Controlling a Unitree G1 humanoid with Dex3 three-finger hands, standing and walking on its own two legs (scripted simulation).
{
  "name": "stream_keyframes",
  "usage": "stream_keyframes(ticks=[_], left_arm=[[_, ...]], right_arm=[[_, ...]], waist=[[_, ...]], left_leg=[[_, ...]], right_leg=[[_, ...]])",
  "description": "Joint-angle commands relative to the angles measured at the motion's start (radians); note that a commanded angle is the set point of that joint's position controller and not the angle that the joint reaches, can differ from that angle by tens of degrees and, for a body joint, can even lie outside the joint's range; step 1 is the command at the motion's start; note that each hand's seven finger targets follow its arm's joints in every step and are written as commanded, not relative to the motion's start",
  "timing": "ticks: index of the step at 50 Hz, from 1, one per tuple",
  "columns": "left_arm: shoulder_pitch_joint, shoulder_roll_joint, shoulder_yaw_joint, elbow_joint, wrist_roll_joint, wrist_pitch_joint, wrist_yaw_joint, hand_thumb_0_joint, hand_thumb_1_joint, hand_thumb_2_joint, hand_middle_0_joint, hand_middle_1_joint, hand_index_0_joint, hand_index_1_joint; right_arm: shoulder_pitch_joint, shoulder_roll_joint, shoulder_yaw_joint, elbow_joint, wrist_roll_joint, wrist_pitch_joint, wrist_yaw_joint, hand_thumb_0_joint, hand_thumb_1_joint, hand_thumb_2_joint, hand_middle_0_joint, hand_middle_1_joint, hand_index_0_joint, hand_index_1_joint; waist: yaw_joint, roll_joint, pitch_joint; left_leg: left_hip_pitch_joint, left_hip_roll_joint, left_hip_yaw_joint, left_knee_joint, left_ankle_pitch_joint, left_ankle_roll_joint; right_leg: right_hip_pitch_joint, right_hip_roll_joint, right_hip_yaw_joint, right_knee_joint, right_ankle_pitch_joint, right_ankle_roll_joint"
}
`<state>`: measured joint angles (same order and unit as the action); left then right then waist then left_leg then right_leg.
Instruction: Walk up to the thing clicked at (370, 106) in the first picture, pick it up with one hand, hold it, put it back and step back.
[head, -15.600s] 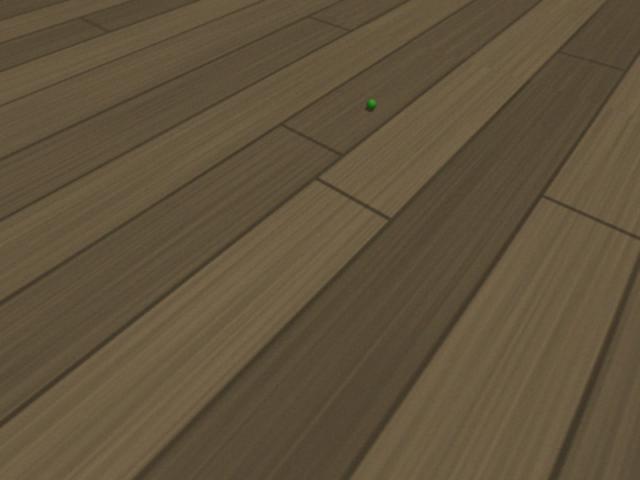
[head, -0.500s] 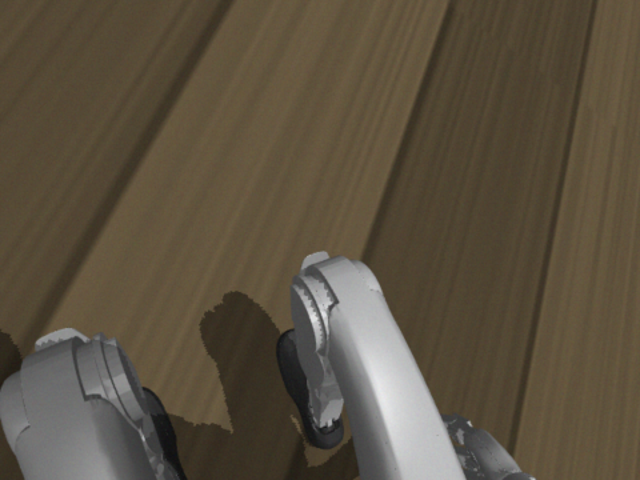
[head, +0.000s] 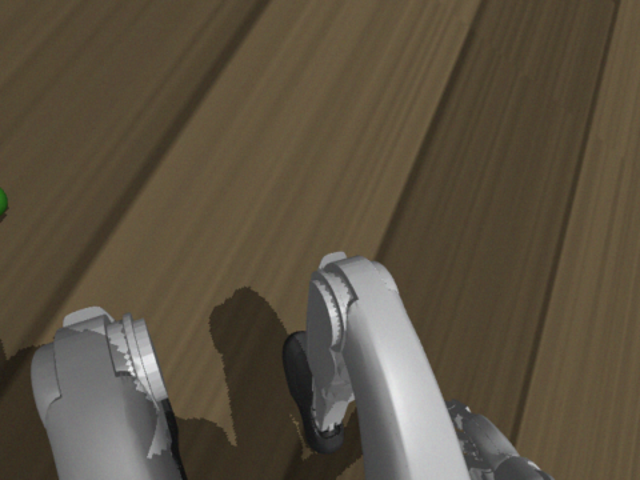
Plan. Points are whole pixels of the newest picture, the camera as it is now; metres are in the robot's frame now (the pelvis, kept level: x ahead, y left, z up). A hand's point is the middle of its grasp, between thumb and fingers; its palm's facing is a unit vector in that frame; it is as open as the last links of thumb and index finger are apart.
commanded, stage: rest palm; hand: left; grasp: from above
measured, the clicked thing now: out of the picture +0.48 +0.33 -0.29
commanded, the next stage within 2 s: close in 1.20 s
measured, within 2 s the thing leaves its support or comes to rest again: neither
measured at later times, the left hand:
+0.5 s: hand out of the picture +0.47 +0.33 -0.24, palm faces -0.45 -0.14 -0.88, open 14.3 cm
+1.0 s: hand out of the picture +0.46 +0.33 -0.26, palm faces -0.44 -0.14 -0.89, open 14.1 cm
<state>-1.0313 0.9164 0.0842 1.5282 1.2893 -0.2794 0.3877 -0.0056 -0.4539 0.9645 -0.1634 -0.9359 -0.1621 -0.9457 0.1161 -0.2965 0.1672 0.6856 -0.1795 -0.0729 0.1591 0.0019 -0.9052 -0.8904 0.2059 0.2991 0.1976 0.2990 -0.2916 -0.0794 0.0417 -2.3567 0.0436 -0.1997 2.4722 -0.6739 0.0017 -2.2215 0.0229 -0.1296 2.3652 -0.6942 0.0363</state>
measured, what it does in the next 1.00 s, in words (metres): stands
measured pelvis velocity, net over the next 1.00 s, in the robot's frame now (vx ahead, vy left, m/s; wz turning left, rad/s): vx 0.00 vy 0.00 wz -0.07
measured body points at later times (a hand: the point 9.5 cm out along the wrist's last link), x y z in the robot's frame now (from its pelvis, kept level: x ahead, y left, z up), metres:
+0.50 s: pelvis +0.00 +0.00 -0.02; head +0.28 +0.11 +0.32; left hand +0.49 +0.33 -0.19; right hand +0.02 -0.26 -0.08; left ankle +0.07 +0.13 -0.28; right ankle +0.10 -0.12 -0.28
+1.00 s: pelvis +0.00 +0.00 -0.02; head +0.28 +0.12 +0.31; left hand +0.48 +0.33 -0.21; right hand +0.05 -0.25 -0.08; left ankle +0.07 +0.13 -0.28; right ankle +0.10 -0.12 -0.28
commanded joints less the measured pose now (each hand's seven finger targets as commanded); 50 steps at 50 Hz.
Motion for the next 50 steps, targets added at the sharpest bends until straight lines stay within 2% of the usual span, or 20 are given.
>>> stream_keyframes(ticks=[1, 3, 4, 7, 9, 13, 14, 19, 20, 21, 22, 25, 26, 27, 30, 31, 33, 35, 42, 50], left_arm=[[-0.341, 0.269, 0.052, -0.074, 0.026, 0.010, 0.099, 0.000, -0.494, 0.991, -0.126, -0.928, -0.104, -0.951], [-0.323, 0.286, 0.075, -0.028, 0.034, 0.020, 0.126, 0.000, -0.494, 0.998, -0.123, -0.936, -0.100, -0.958], [-0.324, 0.258, 0.051, -0.002, 0.031, 0.025, 0.129, 0.000, -0.500, 0.989, -0.120, -0.929, -0.098, -0.951], [-0.333, 0.331, 0.083, -0.006, 0.036, 0.037, 0.149, 0.000, -0.519, 0.983, -0.106, -0.937, -0.085, -0.957], [-0.311, 0.334, 0.087, -0.004, 0.034, 0.047, 0.155, 0.000, -0.519, 0.986, -0.102, -0.944, -0.082, -0.964], [-0.285, 0.372, 0.117, 0.008, 0.011, 0.057, 0.157, 0.000, -0.564, 1.000, -0.072, -0.951, -0.049, -0.975], [-0.289, 0.360, 0.103, -0.002, 0.000, 0.056, 0.154, 0.000, -0.577, 1.008, -0.075, -0.954, -0.046, -0.982], [-0.254, 0.406, 0.127, -0.029, -0.012, 0.049, 0.143, 0.000, -0.581, 1.015, -0.075, -0.957, -0.045, -0.987], [-0.250, 0.381, 0.112, -0.025, -0.018, 0.050, 0.138, 0.000, -0.583, 1.014, -0.074, -0.955, -0.044, -0.984], [-0.230, 0.401, 0.133, -0.024, -0.026, 0.045, 0.143, 0.000, -0.582, 1.013, -0.069, -0.952, -0.040, -0.981], [-0.223, 0.378, 0.110, -0.019, -0.017, 0.047, 0.138, 0.000, -0.584, 1.024, -0.072, -0.949, -0.040, -0.981], [-0.229, 0.374, 0.103, -0.010, -0.027, 0.034, 0.141, 0.000, -0.582, 1.032, -0.077, -0.950, -0.041, -0.985], [-0.223, 0.397, 0.122, 0.002, -0.021, 0.032, 0.147, 0.000, -0.583, 1.030, -0.076, -0.954, -0.042, -0.988], [-0.208, 0.404, 0.123, -0.012, -0.015, 0.028, 0.150, 0.000, -0.577, 1.058, -0.084, -0.957, -0.044, -0.997], [-0.229, 0.387, 0.105, 0.004, -0.004, 0.025, 0.161, 0.000, -0.575, 1.077, -0.084, -0.968, -0.043, -1.009], [-0.233, 0.393, 0.115, -0.022, -0.010, 0.022, 0.168, 0.000, -0.580, 1.073, -0.082, -0.955, -0.039, -0.998], [-0.241, 0.354, 0.078, 0.013, -0.005, 0.022, 0.174, 0.000, -0.583, 1.066, -0.081, -0.960, -0.040, -1.002], [-0.235, 0.396, 0.109, 0.029, 0.004, 0.019, 0.190, 0.000, -0.567, 1.060, -0.082, -0.968, -0.044, -1.005], [-0.263, 0.364, 0.076, 0.048, 0.010, 0.025, 0.210, 0.000, -0.572, 1.060, -0.078, -0.981, -0.042, -1.016], [-0.263, 0.391, 0.074, 0.068, -0.003, 0.030, 0.227, 0.000, -0.563, 1.080, -0.082, -1.022, -0.048, -1.055]], right_arm=[[0.228, -0.283, -0.067, 0.021, -0.016, -0.012, -0.002, 0.000, -0.891, -0.897, 0.200, 0.300, 0.200, 0.300], [0.223, -0.288, -0.060, 0.017, -0.024, -0.020, -0.001, 0.000, -0.891, -0.898, 0.200, 0.300, 0.200, 0.300], [0.215, -0.289, -0.053, 0.007, -0.028, -0.029, 0.003, 0.000, -0.892, -0.898, 0.200, 0.300, 0.200, 0.300], [0.206, -0.305, -0.047, -0.002, -0.033, -0.047, 0.001, 0.000, -0.894, -0.899, 0.200, 0.300, 0.200, 0.300], [0.202, -0.309, -0.043, -0.013, -0.040, -0.056, 0.003, 0.000, -0.894, -0.899, 0.200, 0.300, 0.199, 0.300], [0.218, -0.316, -0.027, -0.005, -0.052, -0.068, 0.005, 0.000, -0.895, -0.899, 0.200, 0.300, 0.199, 0.300], [0.204, -0.315, -0.028, -0.011, -0.048, -0.072, 0.004, 0.000, -0.898, -0.901, 0.200, 0.300, 0.199, 0.300], [0.217, -0.320, -0.016, -0.003, -0.062, -0.075, 0.009, 0.000, -0.899, -0.901, 0.200, 0.300, 0.199, 0.300], [0.218, -0.320, -0.015, -0.006, -0.062, -0.078, 0.012, 0.000, -0.899, -0.901, 0.200, 0.299, 0.199, 0.299], [0.218, -0.324, -0.013, 0.005, -0.063, -0.077, 0.013, 0.000, -0.897, -0.900, 0.200, 0.300, 0.199, 0.300], [0.220, -0.326, -0.010, 0.000, -0.067, -0.079, 0.017, 0.000, -0.897, -0.900, 0.200, 0.299, 0.199, 0.299], [0.206, -0.331, -0.004, -0.006, -0.069, -0.081, 0.023, 0.000, -0.897, -0.901, 0.200, 0.300, 0.200, 0.300], [0.210, -0.326, 0.004, -0.003, -0.071, -0.081, 0.025, 0.000, -0.898, -0.901, 0.200, 0.300, 0.199, 0.300], [0.205, -0.337, -0.002, -0.004, -0.070, -0.077, 0.023, 0.000, -0.896, -0.901, 0.200, 0.300, 0.199, 0.300], [0.207, -0.334, 0.005, -0.008, -0.076, -0.083, 0.029, 0.000, -0.896, -0.901, 0.200, 0.300, 0.200, 0.300], [0.209, -0.342, 0.003, -0.006, -0.076, -0.084, 0.031, 0.000, -0.894, -0.900, 0.200, 0.300, 0.200, 0.300], [0.192, -0.339, 0.010, -0.011, -0.080, -0.090, 0.034, 0.000, -0.897, -0.901, 0.200, 0.300, 0.200, 0.300], [0.199, -0.347, 0.014, -0.005, -0.082, -0.089, 0.035, 0.000, -0.896, -0.901, 0.200, 0.300, 0.200, 0.300], [0.183, -0.355, 0.019, -0.008, -0.089, -0.114, 0.048, 0.000, -0.898, -0.903, 0.200, 0.300, 0.199, 0.300], [0.156, -0.353, 0.039, -0.007, -0.091, -0.128, 0.052, 0.000, -0.900, -0.905, 0.200, 0.300, 0.199, 0.300]], waist=[[-0.059, 0.453, -0.588], [-0.059, 0.442, -0.583], [-0.072, 0.433, -0.556], [-0.071, 0.453, -0.571], [-0.069, 0.465, -0.583], [-0.081, 0.447, -0.608], [-0.074, 0.443, -0.605], [-0.072, 0.459, -0.618], [-0.079, 0.467, -0.606], [-0.069, 0.469, -0.605], [-0.083, 0.470, -0.597], [-0.084, 0.494, -0.561], [-0.085, 0.472, -0.543], [-0.074, 0.477, -0.558], [-0.098, 0.459, -0.540], [-0.089, 0.472, -0.547], [-0.108, 0.487, -0.526], [-0.103, 0.482, -0.514], [-0.125, 0.475, -0.496], [-0.115, 0.486, -0.509]], left_leg=[[0.567, 0.001, 0.088, -0.232, 0.208, 0.011], [0.543, 0.000, 0.091, -0.223, 0.201, 0.014], [0.517, -0.002, 0.094, -0.219, 0.181, 0.017], [0.520, 0.001, 0.092, -0.220, 0.138, 0.017], [0.526, 0.001, 0.093, -0.215, 0.141, 0.016], [0.503, 0.009, 0.088, -0.186, 0.181, 0.021], [0.496, 0.010, 0.087, -0.182, 0.167, 0.021], [0.501, 0.016, 0.080, -0.163, 0.208, 0.020], [0.505, 0.014, 0.080, -0.161, 0.219, 0.018], [0.508, 0.016, 0.073, -0.164, 0.224, 0.015], [0.528, 0.016, 0.073, -0.157, 0.246, 0.015], [0.516, 0.017, 0.062, -0.170, 0.218, 0.008], [0.504, 0.020, 0.059, -0.169, 0.204, 0.009], [0.513, 0.020, 0.058, -0.174, 0.206, 0.009], [0.496, 0.020, 0.059, -0.159, 0.197, 0.013], [0.511, 0.020, 0.057, -0.164, 0.212, 0.011], [0.518, 0.021, 0.051, -0.167, 0.203, 0.007], [0.513, 0.023, 0.043, -0.176, 0.193, 0.005], [0.529, 0.025, 0.042, -0.165, 0.190, 0.004], [0.507, 0.029, 0.041, -0.154, 0.193, 0.005]], right_leg=[[0.221, 0.047, -0.100, -0.203, 0.268, -0.064], [0.242, 0.047, -0.098, -0.204, 0.269, -0.061], [0.234, 0.046, -0.097, -0.204, 0.254, -0.060], [0.237, 0.050, -0.096, -0.207, 0.214, -0.063], [0.255, 0.050, -0.099, -0.199, 0.217, -0.062], [0.312, 0.056, -0.093, -0.199, 0.269, -0.054], [0.296, 0.057, -0.096, -0.199, 0.258, -0.054], [0.348, 0.063, -0.097, -0.192, 0.299, -0.051], [0.338, 0.062, -0.100, -0.183, 0.306, -0.051], [0.336, 0.063, -0.111, -0.184, 0.305, -0.053], [0.334, 0.064, -0.111, -0.176, 0.323, -0.051], [0.308, 0.065, -0.124, -0.169, 0.290, -0.058], [0.303, 0.065, -0.130, -0.172, 0.280, -0.057], [0.311, 0.070, -0.128, -0.175, 0.280, -0.058], [0.313, 0.070, -0.125, -0.173, 0.286, -0.053], [0.315, 0.070, -0.131, -0.174, 0.293, -0.052], [0.289, 0.071, -0.138, -0.166, 0.284, -0.055], [0.287, 0.072, -0.148, -0.165, 0.272, -0.054], [0.281, 0.072, -0.150, -0.163, 0.278, -0.050], [0.306, 0.077, -0.149, -0.167, 0.288, -0.048]])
